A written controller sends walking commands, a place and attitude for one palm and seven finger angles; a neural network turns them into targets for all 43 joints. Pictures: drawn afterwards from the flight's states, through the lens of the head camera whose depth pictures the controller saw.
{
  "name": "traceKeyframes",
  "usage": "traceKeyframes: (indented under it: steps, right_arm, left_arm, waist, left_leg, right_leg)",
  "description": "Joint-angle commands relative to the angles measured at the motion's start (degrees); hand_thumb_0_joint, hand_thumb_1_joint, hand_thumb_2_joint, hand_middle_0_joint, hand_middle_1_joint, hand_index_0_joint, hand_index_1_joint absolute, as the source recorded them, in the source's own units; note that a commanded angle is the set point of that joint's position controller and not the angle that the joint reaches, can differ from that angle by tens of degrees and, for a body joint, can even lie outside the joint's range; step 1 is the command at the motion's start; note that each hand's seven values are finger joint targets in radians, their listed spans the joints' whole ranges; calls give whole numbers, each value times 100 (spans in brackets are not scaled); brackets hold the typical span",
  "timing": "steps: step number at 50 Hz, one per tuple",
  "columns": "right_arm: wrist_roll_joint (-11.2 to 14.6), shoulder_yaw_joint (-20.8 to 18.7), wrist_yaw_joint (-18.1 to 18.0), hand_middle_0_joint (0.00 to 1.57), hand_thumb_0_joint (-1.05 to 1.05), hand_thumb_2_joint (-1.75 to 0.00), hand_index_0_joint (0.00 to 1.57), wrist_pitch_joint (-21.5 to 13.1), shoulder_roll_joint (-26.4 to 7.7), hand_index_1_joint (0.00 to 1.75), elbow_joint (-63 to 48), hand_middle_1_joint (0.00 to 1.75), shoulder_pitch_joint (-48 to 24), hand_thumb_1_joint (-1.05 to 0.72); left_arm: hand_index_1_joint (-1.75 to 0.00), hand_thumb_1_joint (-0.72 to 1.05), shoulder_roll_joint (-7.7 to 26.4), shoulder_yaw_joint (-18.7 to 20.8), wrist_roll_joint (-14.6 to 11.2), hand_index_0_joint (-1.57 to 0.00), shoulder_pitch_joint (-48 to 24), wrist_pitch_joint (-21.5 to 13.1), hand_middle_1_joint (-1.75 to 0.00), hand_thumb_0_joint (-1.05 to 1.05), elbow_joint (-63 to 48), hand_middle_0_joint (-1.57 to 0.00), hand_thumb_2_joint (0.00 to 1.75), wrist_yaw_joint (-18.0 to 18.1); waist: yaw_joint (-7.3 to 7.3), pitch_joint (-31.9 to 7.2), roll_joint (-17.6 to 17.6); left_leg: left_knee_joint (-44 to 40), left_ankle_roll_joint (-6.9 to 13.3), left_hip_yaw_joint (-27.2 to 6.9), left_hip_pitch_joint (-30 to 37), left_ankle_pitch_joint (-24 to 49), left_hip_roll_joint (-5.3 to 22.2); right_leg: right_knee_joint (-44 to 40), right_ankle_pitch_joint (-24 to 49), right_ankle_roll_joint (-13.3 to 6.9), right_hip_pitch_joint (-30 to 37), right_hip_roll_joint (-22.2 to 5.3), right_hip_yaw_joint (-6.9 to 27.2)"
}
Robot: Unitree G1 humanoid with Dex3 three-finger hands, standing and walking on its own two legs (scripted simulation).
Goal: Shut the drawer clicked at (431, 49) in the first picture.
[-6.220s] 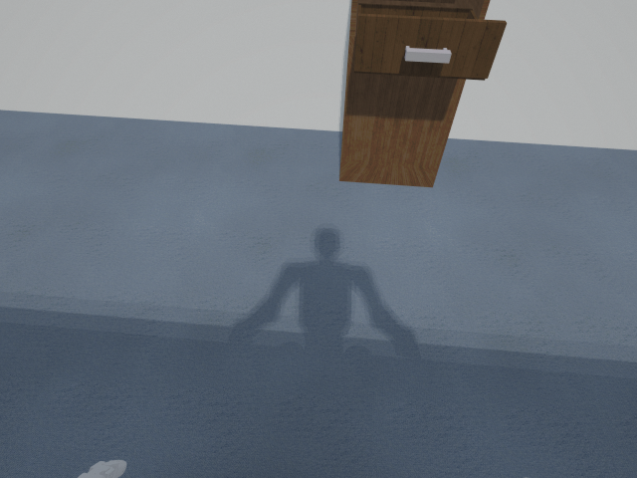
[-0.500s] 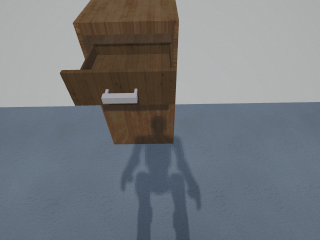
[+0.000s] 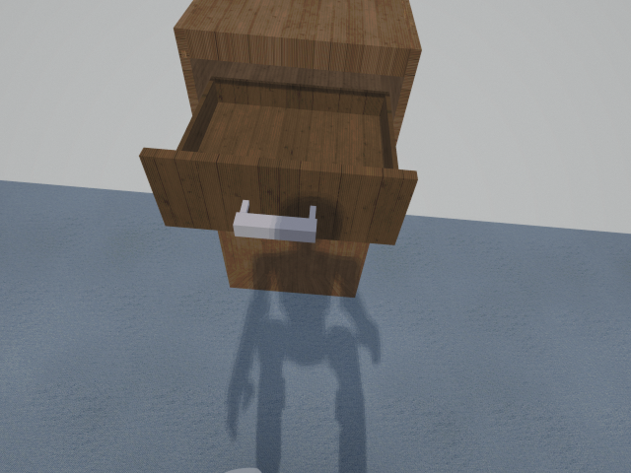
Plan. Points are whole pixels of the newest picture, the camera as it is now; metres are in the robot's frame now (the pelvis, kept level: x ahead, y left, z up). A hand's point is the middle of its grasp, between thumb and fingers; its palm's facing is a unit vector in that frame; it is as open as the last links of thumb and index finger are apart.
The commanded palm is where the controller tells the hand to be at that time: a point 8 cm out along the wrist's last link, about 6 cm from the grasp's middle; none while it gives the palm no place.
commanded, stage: take the last steps up to it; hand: left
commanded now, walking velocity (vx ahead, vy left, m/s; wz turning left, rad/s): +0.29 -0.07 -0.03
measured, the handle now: (277, 217) +0.47 +0.11 +0.02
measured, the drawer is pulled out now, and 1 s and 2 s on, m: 0.30 0.30 0.30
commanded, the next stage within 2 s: come to a stop and stand still in 0.38 s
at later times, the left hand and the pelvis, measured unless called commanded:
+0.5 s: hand (256, 379) +0.27 +0.12 -0.15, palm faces -0.05 -0.97 -0.22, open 7.4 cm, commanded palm none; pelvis +0.16 -0.06 +0.00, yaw -1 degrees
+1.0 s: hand (217, 435) +0.19 +0.16 -0.17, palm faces +0.05 -0.97 -0.23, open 7.4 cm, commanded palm none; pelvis +0.16 -0.03 +0.00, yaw -1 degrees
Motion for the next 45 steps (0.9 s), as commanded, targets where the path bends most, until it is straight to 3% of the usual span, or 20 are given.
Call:
traceKeyframes:
  steps: [1, 5, 11, 15, 18, 19, 20, 21, 22, 23, 24, 25, 26, 27, 29, 33, 39, 43, 44, 45]
  right_arm:
    - [-7, -112, -125, 20, 0, -90, 20, -28, -589, 30, 135, 30, 978, -90]
    - [27, -104, -124, 20, 0, -90, 20, -87, -638, 30, 60, 30, 959, -90]
    - [-2, -140, -115, 20, 0, -90, 20, -55, -766, 30, 162, 30, 1295, -90]
    - [-56, -139, -115, 20, 0, -90, 20, 14, -782, 30, 304, 30, 1605, -90]
    - [-74, -170, -126, 20, 0, -90, 20, 78, -875, 30, 362, 30, 1547, -90]
    - [-58, -158, -127, 20, 0, -90, 20, 95, -831, 30, 393, 30, 1545, -90]
    - [-30, -134, -119, 20, 0, -90, 20, 102, -813, 30, 424, 30, 1495, -90]
    - [26, -116, -84, 20, 0, -90, 20, 83, -705, 30, 433, 30, 1515, -90]
    - [89, -42, -44, 20, 0, -90, 20, 65, -335, 30, 332, 30, 1771, -90]
    - [122, -21, -83, 20, 0, -90, 20, 150, -484, 30, 245, 30, 1633, -90]
    - [121, -65, -111, 20, 0, -90, 20, 214, -447, 30, 200, 30, 1384, -90]
    - [87, -60, -127, 20, 0, -90, 20, 214, -417, 30, 257, 30, 1341, -90]
    - [76, -28, -136, 20, 0, -90, 20, 259, -329, 30, 372, 30, 1334, -90]
    - [66, 22, -147, 20, 0, -90, 20, 327, -200, 30, 467, 30, 1464, -90]
    - [88, 44, -168, 20, 0, -90, 20, 488, -24, 30, 592, 30, 1722, -90]
    - [88, -22, -130, 20, 0, -90, 20, 661, -289, 30, 372, 30, 1315, -90]
    - [102, -100, -104, 20, 0, -90, 20, 684, -485, 30, 2, 30, 656, -90]
    - [100, -66, -92, 20, 0, -90, 20, 587, -433, 30, -66, 30, 647, -90]
    - [106, -53, -99, 20, 0, -90, 20, 557, -396, 30, -4, 30, 723, -90]
    - [104, -174, -83, 20, 0, -90, 20, 444, -906, 30, -451, 30, 694, -90]
  left_arm:
    - [-30, 90, 204, 112, 69, -20, -213, -119, -30, 0, -563, -20, 90, -44]
    - [-30, 90, 237, 135, 61, -20, -301, -3, -30, 0, -727, -20, 90, -71]
    - [-30, 90, 415, 154, 37, -20, -1334, 35, -30, 0, -1191, -20, 90, -102]
    - [-30, 90, 395, 106, 19, -20, -1962, -19, -30, 0, -1398, -20, 90, -97]
    - [-30, 90, 414, 115, 10, -20, -1824, -76, -30, 0, -1359, -20, 90, -95]
    - [-30, 90, 453, 132, 16, -20, -1593, -107, -30, 0, -1291, -20, 90, -83]
    - [-30, 90, 577, 163, 26, -20, -980, -163, -30, 0, -1070, -20, 90, -72]
    - [-30, 90, 897, 232, 40, -20, -304, -244, -30, 0, -833, -20, 90, -38]
    - [-30, 90, 1466, 354, 45, -20, 238, -299, -30, 0, -669, -20, 90, 23]
    - [-30, 90, 1674, 352, -66, -20, 386, -306, -30, 0, -647, -20, 90, 30]
    - [-30, 90, 1506, 313, -63, -20, 10, -285, -30, 0, -743, -20, 90, 73]
    - [-30, 90, 1224, 245, -58, -20, -522, -266, -30, 0, -848, -20, 90, 108]
    - [-30, 90, 999, 159, -57, -20, -949, -262, -30, 0, -942, -20, 90, 147]
    - [-30, 90, 816, 87, -44, -20, -1192, -273, -30, 0, -977, -20, 90, 167]
    - [-30, 90, 711, 87, 10, -20, -1457, -236, -30, 0, -1036, -20, 90, 216]
    - [-30, 90, 985, 125, 1, -20, -1267, -83, -30, 0, -1019, -20, 90, 236]
    - [-30, 90, 1211, 244, 46, -20, -1178, 46, -30, 0, -1090, -20, 90, 262]
    - [-30, 90, 1252, 271, 59, -20, -1182, 72, -30, 0, -1097, -20, 90, 236]
    - [-30, 90, 1214, 257, 35, -20, -1201, 77, -30, 0, -1048, -20, 90, 232]
    - [-30, 90, 1283, 140, 43, -20, -702, -52, -30, 0, -1132, -20, 90, 447]
  waist:
    - [-239, 81, 699]
    - [-83, 75, 679]
    - [-241, 326, 654]
    - [-472, 394, 767]
    - [-392, 179, 818]
    - [-287, 116, 673]
    - [-6, -233, 500]
    - [265, -707, 83]
    - [325, -1345, -1236]
    - [347, -1601, -1274]
    - [274, -1347, -1107]
    - [106, -1017, -600]
    - [-90, -785, -27]
    - [-274, -728, 167]
    - [-429, -655, -5]
    - [-229, -616, -447]
    - [-66, -601, -633]
    - [-111, -800, -701]
    - [-147, -841, -659]
    - [-268, -1630, 306]
  left_leg:
    - [-2572, 483, -1662, 470, 143, 1574]
    - [-2722, 602, -1154, 590, 774, 1435]
    - [-2704, 696, -1000, 1110, 1231, 1470]
    - [-2331, 611, -840, 1353, 2153, 1459]
    - [-1859, 488, -778, 1372, 2272, 1445]
    - [-1512, 396, -700, 1142, 2380, 1353]
    - [-861, 216, -491, 1044, 2425, 1104]
    - [194, -1, -267, 410, 1885, 792]
    - [1729, -273, 138, -798, -542, 65]
    - [2860, -302, -416, -951, -2093, -98]
    - [3316, -267, -808, -1018, -1967, 40]
    - [3450, -306, -915, -1106, -1578, 188]
    - [3220, -380, -991, -861, -1217, 309]
    - [2796, -445, -1017, -479, -975, 321]
    - [1983, -549, -867, 25, -894, 239]
    - [1680, -601, -841, -192, -828, 28]
    - [1438, -584, -928, -246, -1052, -42]
    - [171, -510, -769, 203, -654, -157]
    - [-428, -497, -709, 665, -237, -161]
    - [-351, -528, -432, 627, -316, -294]
  right_leg:
    - [593, 885, 48, -1435, -392, 180]
    - [86, 1425, 190, -1672, -433, 150]
    - [-1070, 1662, 263, -2010, -449, 41]
    - [-2030, 1430, 157, -1660, -251, -204]
    - [-2632, 1359, 25, -915, -24, -396]
    - [-2975, 1537, -17, -363, 91, -484]
    - [-3372, 1871, -43, 478, 221, -582]
    - [-3499, 2382, -214, 1660, -187, -82]
    - [-3826, 3584, -772, 2843, -1612, 1664]
    - [-4350, 3940, -1275, 2538, -2087, 2276]
    - [-4493, 3870, -1372, 1960, -2034, 2170]
    - [-4466, 3928, -1351, 1583, -1915, 1878]
    - [-4422, 4233, -1200, 1044, -1697, 1353]
    - [-4385, 4713, -988, 581, -1472, 861]
    - [-4371, 4921, -918, 50, -1313, 410]
    - [-4406, 4415, -1010, 227, -1389, 646]
    - [-4368, 4037, -1200, 375, -1565, 902]
    - [-4255, 3292, -993, 567, -1289, 904]
    - [-4181, 2858, -851, 340, -1206, 841]
    - [-3543, 4664, -589, 1203, -1245, 1260]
